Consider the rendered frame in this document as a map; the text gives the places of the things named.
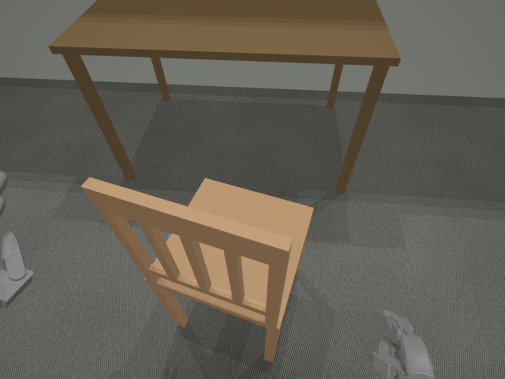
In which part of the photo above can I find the right robot hand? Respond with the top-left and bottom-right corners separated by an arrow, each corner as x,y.
372,310 -> 435,379

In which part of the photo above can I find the left robot hand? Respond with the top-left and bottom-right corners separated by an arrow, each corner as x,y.
0,171 -> 33,309

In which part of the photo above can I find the table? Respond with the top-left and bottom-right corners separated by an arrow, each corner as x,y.
48,0 -> 401,193

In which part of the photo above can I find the chair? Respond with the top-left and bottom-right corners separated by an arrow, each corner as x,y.
81,177 -> 314,363

